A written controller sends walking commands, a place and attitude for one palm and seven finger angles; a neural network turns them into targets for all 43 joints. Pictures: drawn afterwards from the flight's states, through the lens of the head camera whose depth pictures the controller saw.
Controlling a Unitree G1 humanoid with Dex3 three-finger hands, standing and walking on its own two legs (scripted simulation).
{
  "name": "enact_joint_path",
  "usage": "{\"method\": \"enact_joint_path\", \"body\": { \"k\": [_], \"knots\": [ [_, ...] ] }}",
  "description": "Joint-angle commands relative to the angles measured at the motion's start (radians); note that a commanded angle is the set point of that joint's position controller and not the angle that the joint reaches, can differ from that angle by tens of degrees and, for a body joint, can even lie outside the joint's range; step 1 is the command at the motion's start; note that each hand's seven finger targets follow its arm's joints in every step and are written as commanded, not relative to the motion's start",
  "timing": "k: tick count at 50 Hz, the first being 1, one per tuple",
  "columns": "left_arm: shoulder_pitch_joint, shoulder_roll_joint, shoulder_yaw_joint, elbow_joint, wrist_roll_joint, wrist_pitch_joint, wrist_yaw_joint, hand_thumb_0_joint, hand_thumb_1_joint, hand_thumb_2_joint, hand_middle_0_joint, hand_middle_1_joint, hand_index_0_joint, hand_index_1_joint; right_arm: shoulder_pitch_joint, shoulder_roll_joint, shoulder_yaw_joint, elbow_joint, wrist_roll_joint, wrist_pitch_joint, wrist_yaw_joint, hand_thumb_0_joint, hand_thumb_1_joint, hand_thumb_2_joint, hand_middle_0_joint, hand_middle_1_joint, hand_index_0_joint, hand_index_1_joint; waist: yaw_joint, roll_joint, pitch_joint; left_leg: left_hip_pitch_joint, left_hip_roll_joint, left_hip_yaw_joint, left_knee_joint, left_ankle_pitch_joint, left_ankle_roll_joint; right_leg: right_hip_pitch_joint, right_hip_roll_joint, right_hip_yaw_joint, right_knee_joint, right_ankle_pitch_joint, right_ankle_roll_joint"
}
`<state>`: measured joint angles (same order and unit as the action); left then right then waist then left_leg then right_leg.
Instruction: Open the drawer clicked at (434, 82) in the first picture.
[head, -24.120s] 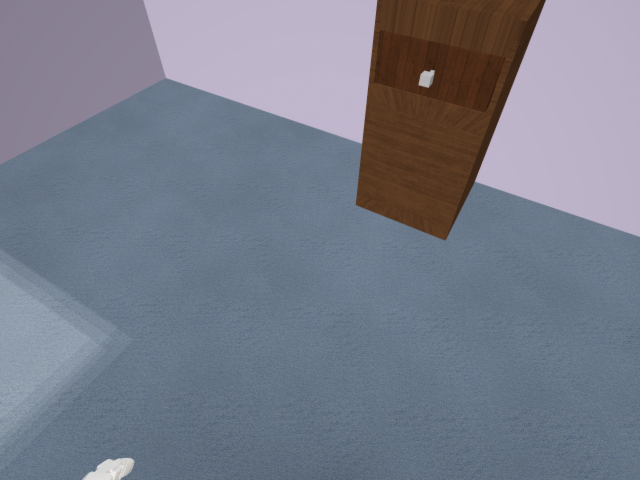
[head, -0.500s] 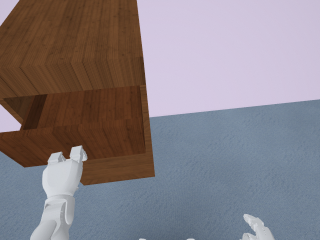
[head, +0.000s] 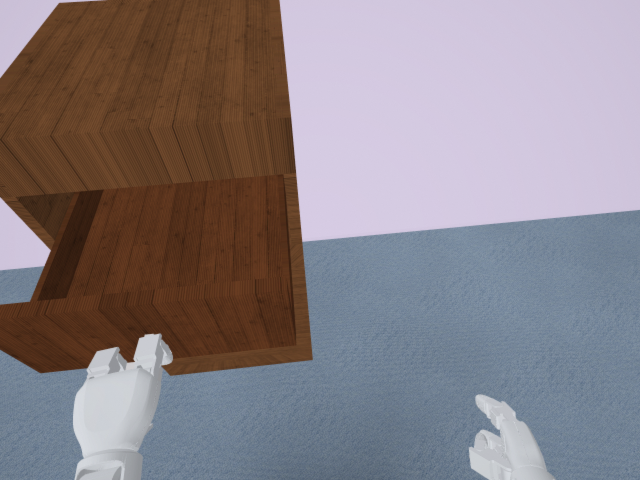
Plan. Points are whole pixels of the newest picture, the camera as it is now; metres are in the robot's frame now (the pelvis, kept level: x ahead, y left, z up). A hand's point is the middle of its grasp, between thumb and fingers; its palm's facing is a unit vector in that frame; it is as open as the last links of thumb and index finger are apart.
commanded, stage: pull the drawer open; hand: left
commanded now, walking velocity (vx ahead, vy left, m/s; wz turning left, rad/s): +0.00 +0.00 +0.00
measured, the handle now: (145, 364) +0.26 +0.26 -0.02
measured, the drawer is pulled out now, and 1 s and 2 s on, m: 0.20 0.30 0.30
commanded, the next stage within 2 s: open the thumb to release the handle in 1.02 s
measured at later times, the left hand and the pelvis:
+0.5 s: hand (132, 461) +0.15 +0.24 -0.04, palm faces -0.05 -0.09 -1.00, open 6.9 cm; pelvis -0.01 -0.01 -0.01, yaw +0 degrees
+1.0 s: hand out of the picture +0.11 +0.23 -0.04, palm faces -0.08 -0.11 -0.99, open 7.0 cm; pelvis -0.01 -0.01 -0.02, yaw +0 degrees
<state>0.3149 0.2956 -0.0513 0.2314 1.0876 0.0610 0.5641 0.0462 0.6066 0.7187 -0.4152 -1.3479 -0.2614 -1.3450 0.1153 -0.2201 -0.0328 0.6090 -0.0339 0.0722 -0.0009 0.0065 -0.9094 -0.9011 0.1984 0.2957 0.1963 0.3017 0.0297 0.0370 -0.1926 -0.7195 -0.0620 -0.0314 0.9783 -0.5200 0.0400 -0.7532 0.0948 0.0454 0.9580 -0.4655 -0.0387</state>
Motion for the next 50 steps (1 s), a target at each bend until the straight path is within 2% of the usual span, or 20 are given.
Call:
{"method": "enact_joint_path", "body": {
  "k": [1, 7, 8, 9, 12, 13, 15, 19, 24, 26, 28, 29, 30, 35, 37, 39, 40, 41, 45, 50],
  "knots": [
    [0.032, 0.136, 0.084, -0.239, 0.010, -0.004, 0.067, 0.000, 0.900, 0.900, -0.400, -1.350, -0.400, -1.350, -0.091, -0.118, -0.035, -0.156, -0.001, -0.045, -0.002, 0.000, -0.900, -0.900, 0.200, 0.300, 0.200, 0.300, 0.027, 0.007, -0.206, 0.180, 0.033, -0.014, -0.111, 0.475, -0.027, 0.135, -0.036, -0.031, -0.094, 0.392, -0.026],
    [0.089, 0.147, 0.091, -0.280, 0.014, -0.012, 0.071, 0.000, 0.900, 0.900, -0.400, -1.350, -0.400, -1.350, -0.118, -0.114, -0.026, -0.168, -0.005, -0.044, 0.001, 0.000, -0.900, -0.900, 0.200, 0.300, 0.200, 0.300, 0.038, 0.021, -0.189, 0.170, 0.027, -0.014, -0.106, 0.434, -0.028, 0.117, -0.034, -0.021, -0.091, 0.361, -0.029],
    [0.094, 0.127, 0.072, -0.284, 0.013, -0.011, 0.070, 0.000, 0.900, 0.900, -0.400, -1.350, -0.400, -1.350, -0.110, -0.114, -0.027, -0.170, -0.006, -0.043, 0.001, 0.000, -0.900, -0.900, 0.200, 0.300, 0.200, 0.300, 0.031, 0.010, -0.184, 0.167, 0.027, -0.012, -0.104, 0.419, -0.025, 0.119, -0.036, -0.028, -0.091, 0.351, -0.027],
    [0.091, 0.147, 0.095, -0.288, 0.010, -0.013, 0.072, 0.000, 0.900, 0.900, -0.400, -1.350, -0.400, -1.350, -0.111, -0.115, -0.025, -0.172, -0.006, -0.043, -0.002, 0.000, -0.900, -0.900, 0.200, 0.300, 0.200, 0.300, 0.032, 0.008, -0.180, 0.157, 0.026, -0.014, -0.105, 0.414, -0.024, 0.122, -0.036, -0.027, -0.092, 0.356, -0.030],
    [0.154, 0.143, 0.096, -0.301, 0.012, -0.026, 0.074, 0.000, 0.900, 0.900, -0.400, -1.350, -0.400, -1.350, -0.123, -0.109, -0.022, -0.178, -0.009, -0.045, 0.001, 0.000, -0.900, -0.900, 0.200, 0.300, 0.200, 0.300, 0.049, 0.004, -0.202, 0.154, 0.021, -0.008, -0.095, 0.420, -0.023, 0.135, -0.037, -0.013, -0.081, 0.380, -0.029],
    [0.190, 0.137, 0.095, -0.292, 0.006, -0.026, 0.072, 0.000, 0.900, 0.900, -0.400, -1.350, -0.400, -1.350, -0.120, -0.107, -0.022, -0.180, -0.007, -0.046, 0.002, 0.000, -0.900, -0.900, 0.200, 0.300, 0.200, 0.300, 0.050, 0.001, -0.183, 0.143, 0.019, -0.009, -0.097, 0.409, -0.023, 0.140, -0.037, -0.016, -0.083, 0.376, -0.029],
    [0.195, 0.158, 0.113, -0.311, 0.009, -0.032, 0.073, 0.000, 0.900, 0.900, -0.400, -1.350, -0.400, -1.350, -0.130, -0.108, -0.016, -0.185, -0.008, -0.042, 0.003, 0.000, -0.900, -0.900, 0.200, 0.300, 0.200, 0.300, 0.058, 0.005, -0.193, 0.145, 0.017, -0.009, -0.093, 0.419, -0.023, 0.141, -0.037, -0.003, -0.077, 0.388, -0.032],
    [0.214, 0.149, 0.106, -0.336, 0.007, -0.037, 0.071, 0.000, 0.900, 0.900, -0.400, -1.350, -0.400, -1.350, -0.133, -0.108, -0.015, -0.194, -0.009, -0.042, 0.005, 0.000, -0.900, -0.900, 0.200, 0.300, 0.200, 0.300, 0.050, 0.008, -0.163, 0.130, 0.018, -0.012, -0.091, 0.388, -0.019, 0.121, -0.037, -0.007, -0.081, 0.356, -0.034],
    [0.299, 0.148, 0.110, -0.364, 0.003, -0.050, 0.068, 0.000, 0.900, 0.900, -0.400, -1.350, -0.400, -1.350, -0.135, -0.107, -0.013, -0.208, -0.012, -0.043, 0.010, 0.000, -0.900, -0.900, 0.200, 0.300, 0.200, 0.300, 0.065, 0.014, -0.165, 0.128, 0.018, -0.011, -0.088, 0.394, -0.020, 0.121, -0.036, -0.006, -0.074, 0.351, -0.036],
    [0.305, 0.134, 0.091, -0.373, 0.006, -0.053, 0.065, 0.000, 0.900, 0.900, -0.400, -1.350, -0.400, -1.350, -0.132, -0.104, -0.016, -0.207, -0.012, -0.043, 0.012, 0.000, -0.900, -0.900, 0.200, 0.300, 0.200, 0.300, 0.058, 0.011, -0.153, 0.128, 0.018, -0.009, -0.080, 0.378, -0.019, 0.101, -0.036, -0.007, -0.073, 0.333, -0.034],
    [0.329, 0.144, 0.105, -0.376, 0.005, -0.061, 0.065, 0.000, 0.900, 0.900, -0.400, -1.350, -0.400, -1.350, -0.130, -0.105, -0.015, -0.211, -0.015, -0.044, 0.013, 0.000, -0.900, -0.900, 0.200, 0.300, 0.200, 0.300, 0.063, -0.003, -0.144, 0.112, 0.016, -0.009, -0.078, 0.359, -0.019, 0.101, -0.036, -0.003, -0.070, 0.323, -0.034],
    [0.344, 0.154, 0.115, -0.395, 0.004, -0.067, 0.066, 0.000, 0.900, 0.900, -0.400, -1.350, -0.400, -1.350, -0.137, -0.108, -0.011, -0.218, -0.016, -0.045, 0.014, 0.000, -0.900, -0.900, 0.200, 0.300, 0.200, 0.300, 0.067, 0.016, -0.152, 0.115, 0.016, -0.010, -0.078, 0.372, -0.017, 0.106, -0.037, 0.004, -0.070, 0.338, -0.038],
    [0.372, 0.147, 0.107, -0.406, 0.001, -0.070, 0.064, 0.000, 0.900, 0.900, -0.400, -1.350, -0.400, -1.350, -0.133, -0.105, -0.010, -0.221, -0.021, -0.046, 0.018, 0.000, -0.900, -0.900, 0.200, 0.300, 0.200, 0.300, 0.073, 0.007, -0.174, 0.121, 0.014, -0.007, -0.071, 0.378, -0.018, 0.107, -0.039, 0.008, -0.062, 0.340, -0.036],
    [0.464, 0.154, 0.122, -0.422, -0.006, -0.097, 0.054, 0.000, 0.900, 0.900, -0.400, -1.350, -0.400, -1.350, -0.133, -0.102, -0.007, -0.231, -0.022, -0.049, 0.023, 0.000, -0.900, -0.900, 0.200, 0.300, 0.200, 0.300, 0.077, -0.008, -0.150, 0.093, 0.011, -0.005, -0.055, 0.355, -0.016, 0.088, -0.038, 0.014, -0.055, 0.330, -0.036],
    [0.448, 0.156, 0.126, -0.434, -0.002, -0.109, 0.052, 0.000, 0.900, 0.900, -0.400, -1.350, -0.400, -1.350, -0.133, -0.104, -0.011, -0.231, -0.026, -0.048, 0.024, 0.000, -0.900, -0.900, 0.200, 0.300, 0.200, 0.300, 0.069, -0.019, -0.131, 0.076, 0.011, -0.006, -0.048, 0.325, -0.015, 0.063, -0.039, 0.019, -0.057, 0.306, -0.036],
    [0.457, 0.164, 0.130, -0.455, 0.004, -0.120, 0.055, 0.000, 0.900, 0.900, -0.400, -1.350, -0.400, -1.350, -0.134, -0.105, -0.008, -0.239, -0.030, -0.050, 0.025, 0.000, -0.900, -0.900, 0.200, 0.300, 0.200, 0.300, 0.067, 0.012, -0.136, 0.075, 0.011, -0.009, -0.040, 0.325, -0.014, 0.048, -0.039, 0.015, -0.047, 0.291, -0.040],
    [0.481, 0.169, 0.140, -0.464, 0.006, -0.127, 0.058, 0.000, 0.900, 0.900, -0.400, -1.350, -0.400, -1.350, -0.128, -0.100, -0.009, -0.239, -0.032, -0.052, 0.030, 0.000, -0.900, -0.900, 0.200, 0.300, 0.200, 0.300, 0.080, 0.014, -0.162, 0.088, 0.009, -0.007, -0.033, 0.331, -0.019, 0.038, -0.038, 0.022, -0.038, 0.280, -0.041],
    [0.510, 0.152, 0.124, -0.455, 0.004, -0.129, 0.055, 0.000, 0.900, 0.900, -0.400, -1.350, -0.400, -1.350, -0.124, -0.098, -0.009, -0.244, -0.031, -0.053, 0.030, 0.000, -0.900, -0.900, 0.200, 0.300, 0.200, 0.300, 0.075, 0.013, -0.139, 0.078, 0.011, -0.008, -0.030, 0.328, -0.019, 0.031, -0.038, 0.005, -0.036, 0.272, -0.040],
    [0.552, 0.154, 0.126, -0.489, -0.003, -0.149, 0.046, 0.000, 0.900, 0.900, -0.400, -1.350, -0.400, -1.350, -0.123, -0.097, -0.008, -0.253, -0.037, -0.056, 0.037, 0.000, -0.900, -0.900, 0.200, 0.300, 0.200, 0.300, 0.078, -0.003, -0.153, 0.072, 0.008, -0.011, -0.009, 0.325, -0.021, 0.002, -0.038, 0.017, -0.024, 0.258, -0.042],
    [0.675, 0.161, 0.143, -0.524, -0.024, -0.157, 0.031, 0.000, 0.900, 0.900, -0.400, -1.350, -0.400, -1.350, -0.125, -0.089, -0.004, -0.273, -0.032, -0.051, 0.043, 0.000, -0.900, -0.900, 0.200, 0.300, 0.200, 0.300, 0.098, -0.006, -0.165, 0.058, 0.005, -0.004, 0.000, 0.345, -0.018, 0.040, -0.040, 0.035, -0.021, 0.309, -0.042]
  ]
}}
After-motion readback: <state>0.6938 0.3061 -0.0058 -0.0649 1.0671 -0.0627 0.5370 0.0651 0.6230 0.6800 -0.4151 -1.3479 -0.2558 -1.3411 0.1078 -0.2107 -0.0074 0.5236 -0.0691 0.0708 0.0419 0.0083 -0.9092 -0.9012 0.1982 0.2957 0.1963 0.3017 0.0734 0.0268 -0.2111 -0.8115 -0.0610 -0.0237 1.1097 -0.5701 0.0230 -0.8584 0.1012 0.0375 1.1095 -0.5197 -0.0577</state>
